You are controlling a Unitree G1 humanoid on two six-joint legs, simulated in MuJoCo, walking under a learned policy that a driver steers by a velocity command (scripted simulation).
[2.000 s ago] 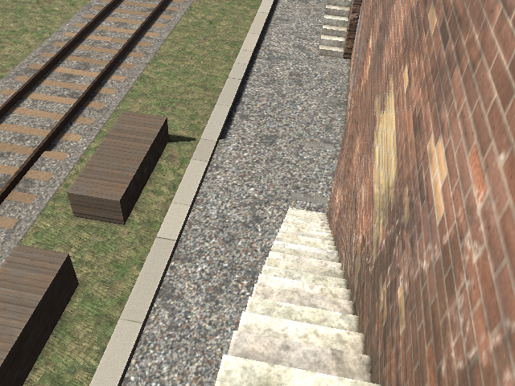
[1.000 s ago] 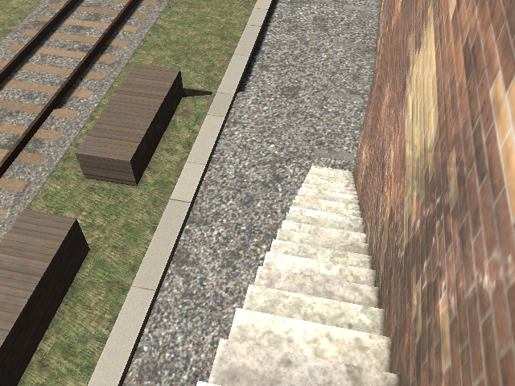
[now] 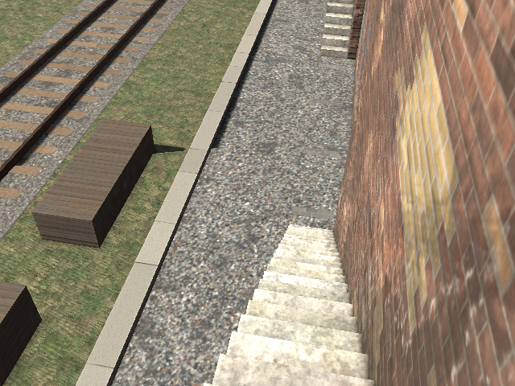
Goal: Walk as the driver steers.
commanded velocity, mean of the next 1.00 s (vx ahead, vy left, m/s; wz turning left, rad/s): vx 0.02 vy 0.00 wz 0.00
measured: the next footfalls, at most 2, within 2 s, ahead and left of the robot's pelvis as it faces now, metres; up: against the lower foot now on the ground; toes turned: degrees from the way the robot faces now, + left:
right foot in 0.04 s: +0.05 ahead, -0.15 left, +0.00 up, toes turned -2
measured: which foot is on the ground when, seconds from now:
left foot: down 0.00-1.00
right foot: up 0.00-0.02, down 0.04-1.00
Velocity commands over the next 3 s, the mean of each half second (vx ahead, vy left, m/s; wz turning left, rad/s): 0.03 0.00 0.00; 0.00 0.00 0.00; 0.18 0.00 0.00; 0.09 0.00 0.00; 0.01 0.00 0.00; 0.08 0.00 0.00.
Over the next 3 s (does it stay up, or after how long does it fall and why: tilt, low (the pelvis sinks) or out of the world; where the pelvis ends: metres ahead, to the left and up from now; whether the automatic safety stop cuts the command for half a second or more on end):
stays up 0.05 0.01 0.02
